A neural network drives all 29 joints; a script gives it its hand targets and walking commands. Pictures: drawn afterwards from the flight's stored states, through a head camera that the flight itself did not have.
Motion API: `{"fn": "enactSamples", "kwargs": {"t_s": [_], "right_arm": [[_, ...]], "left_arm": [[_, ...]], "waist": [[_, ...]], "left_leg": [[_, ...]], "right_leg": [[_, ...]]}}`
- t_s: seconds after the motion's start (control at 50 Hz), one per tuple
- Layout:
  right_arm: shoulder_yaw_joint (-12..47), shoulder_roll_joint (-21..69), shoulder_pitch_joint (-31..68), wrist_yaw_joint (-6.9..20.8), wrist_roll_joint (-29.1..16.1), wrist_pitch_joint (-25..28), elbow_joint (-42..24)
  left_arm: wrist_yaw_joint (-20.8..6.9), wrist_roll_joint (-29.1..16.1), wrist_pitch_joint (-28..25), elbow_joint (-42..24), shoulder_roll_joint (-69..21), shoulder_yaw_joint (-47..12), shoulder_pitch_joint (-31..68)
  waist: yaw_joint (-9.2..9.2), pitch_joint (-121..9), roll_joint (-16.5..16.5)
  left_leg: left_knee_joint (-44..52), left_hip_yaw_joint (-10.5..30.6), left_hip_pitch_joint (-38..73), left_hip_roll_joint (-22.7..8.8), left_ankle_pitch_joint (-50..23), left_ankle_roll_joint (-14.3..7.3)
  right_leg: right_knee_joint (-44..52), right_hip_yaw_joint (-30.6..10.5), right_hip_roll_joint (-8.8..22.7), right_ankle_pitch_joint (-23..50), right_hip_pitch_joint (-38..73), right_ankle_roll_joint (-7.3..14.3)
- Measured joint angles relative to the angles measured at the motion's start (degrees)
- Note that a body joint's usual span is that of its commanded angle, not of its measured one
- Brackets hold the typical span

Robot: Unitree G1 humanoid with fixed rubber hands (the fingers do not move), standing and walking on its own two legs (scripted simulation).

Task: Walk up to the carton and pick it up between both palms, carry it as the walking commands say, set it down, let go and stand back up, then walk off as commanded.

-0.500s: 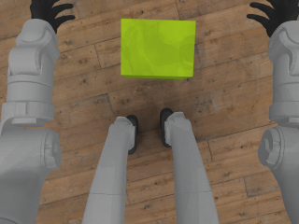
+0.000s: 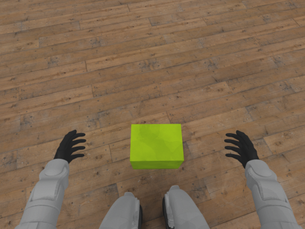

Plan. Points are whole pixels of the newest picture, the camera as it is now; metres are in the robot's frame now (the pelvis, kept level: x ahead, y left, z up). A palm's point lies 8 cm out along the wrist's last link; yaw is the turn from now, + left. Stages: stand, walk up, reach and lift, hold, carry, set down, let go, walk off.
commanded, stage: let go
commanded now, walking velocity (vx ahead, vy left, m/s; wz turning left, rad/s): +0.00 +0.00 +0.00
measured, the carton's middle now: (155, 147) +0.47 -0.04 -0.60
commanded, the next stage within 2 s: stand in 0.64 s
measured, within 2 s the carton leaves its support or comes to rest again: neither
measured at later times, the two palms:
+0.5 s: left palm (49, 176) +0.23 +0.25 -0.02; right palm (252, 174) +0.22 -0.24 -0.01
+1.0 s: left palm (44, 182) +0.22 +0.26 -0.02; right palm (263, 189) +0.19 -0.26 -0.02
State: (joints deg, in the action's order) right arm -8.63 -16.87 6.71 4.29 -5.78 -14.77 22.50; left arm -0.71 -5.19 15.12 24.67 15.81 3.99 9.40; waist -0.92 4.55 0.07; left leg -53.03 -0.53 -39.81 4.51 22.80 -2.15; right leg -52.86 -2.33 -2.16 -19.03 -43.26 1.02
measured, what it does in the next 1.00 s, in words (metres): shifts its weight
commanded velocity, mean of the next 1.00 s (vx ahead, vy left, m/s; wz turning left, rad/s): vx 0.00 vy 0.00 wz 0.00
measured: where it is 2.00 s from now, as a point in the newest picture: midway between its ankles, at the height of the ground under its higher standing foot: (153, 227)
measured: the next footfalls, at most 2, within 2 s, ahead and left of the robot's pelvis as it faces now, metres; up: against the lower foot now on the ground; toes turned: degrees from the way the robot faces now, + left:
none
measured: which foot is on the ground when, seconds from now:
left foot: down 0.00-1.00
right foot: down 0.00-1.00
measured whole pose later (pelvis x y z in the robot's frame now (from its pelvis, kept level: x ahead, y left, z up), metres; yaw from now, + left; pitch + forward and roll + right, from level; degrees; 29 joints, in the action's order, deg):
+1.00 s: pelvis +0.06 +0.01 +0.04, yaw +0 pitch -3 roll +0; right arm -5.5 -14.4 -16.0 0.2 -2.2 -0.6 36.7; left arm -0.2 -0.2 0.5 39.8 14.5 1.7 -11.0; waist -0.9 -5.8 0.5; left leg -34.4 0.4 -9.9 3.6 21.1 -2.6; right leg -34.6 -2.3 -2.3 -17.8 -13.4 0.7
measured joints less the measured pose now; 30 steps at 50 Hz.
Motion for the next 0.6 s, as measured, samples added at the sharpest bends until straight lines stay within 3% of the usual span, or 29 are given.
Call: {"fn": "enactSamples", "kwargs": {"t_s": [0.08,0.28,0.6], "right_arm": [[0.1,1.0,-5.4,0.3,0.9,2.2,2.1],[2.7,4.0,-18.6,0.6,1.1,7.4,0.7],[3.0,4.1,-19.6,0.6,1.4,6.5,0.5]], "left_arm": [[-1.0,0.7,-2.6,3.1,-0.4,-0.2,-4.5],[-2.0,1.8,-7.8,2.5,-1.3,-1.5,-18.2],[-2.4,2.6,-7.0,1.5,-1.3,-2.2,-20.3]], "waist": [[0.0,-0.3,-0.2],[0.01,-0.2,0.7],[0.01,0.0,-0.1]], "left_leg": [[4.9,0.0,7.8,-0.4,-0.8,0.0],[14.5,0.5,21.6,-0.6,-1.9,0.0],[18.7,0.9,29.9,-0.8,-2.0,0.0]], "right_leg": [[4.9,0.1,0.0,0.7,7.8,0.0],[13.5,-0.2,0.0,1.2,21.2,0.0],[18.2,-0.1,0.0,1.4,29.8,-0.2]]}}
